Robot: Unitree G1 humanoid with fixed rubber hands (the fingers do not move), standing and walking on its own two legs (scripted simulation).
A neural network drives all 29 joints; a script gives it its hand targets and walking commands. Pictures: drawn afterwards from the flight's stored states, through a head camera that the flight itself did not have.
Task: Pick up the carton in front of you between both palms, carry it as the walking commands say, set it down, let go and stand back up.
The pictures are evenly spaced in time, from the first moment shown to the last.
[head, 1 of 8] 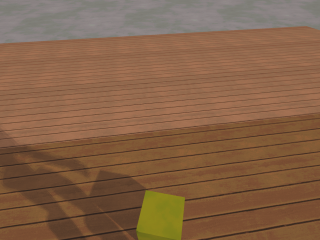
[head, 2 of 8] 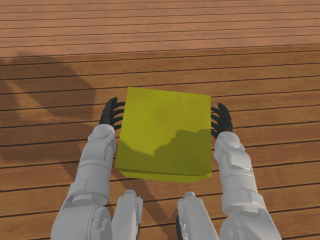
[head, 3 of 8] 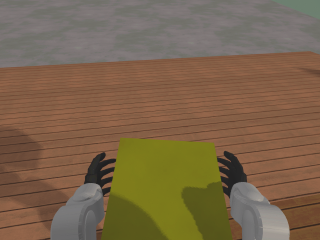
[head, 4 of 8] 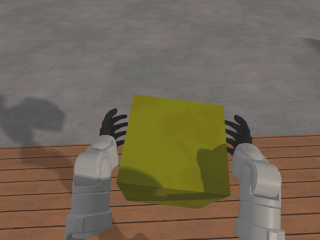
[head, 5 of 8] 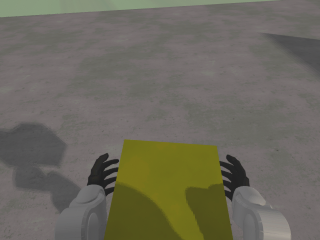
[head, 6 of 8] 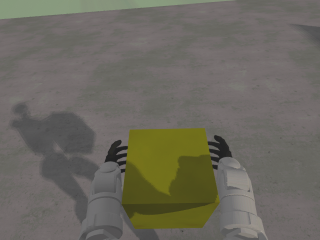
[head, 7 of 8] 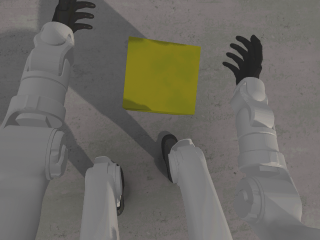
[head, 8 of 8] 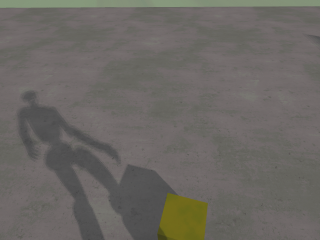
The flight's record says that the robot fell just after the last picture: no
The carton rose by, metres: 0.68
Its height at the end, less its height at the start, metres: -0.42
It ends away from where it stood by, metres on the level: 5.62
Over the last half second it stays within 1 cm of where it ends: yes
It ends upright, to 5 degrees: yes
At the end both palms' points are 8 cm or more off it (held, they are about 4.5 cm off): yes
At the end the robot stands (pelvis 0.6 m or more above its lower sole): yes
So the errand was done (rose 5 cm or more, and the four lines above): yes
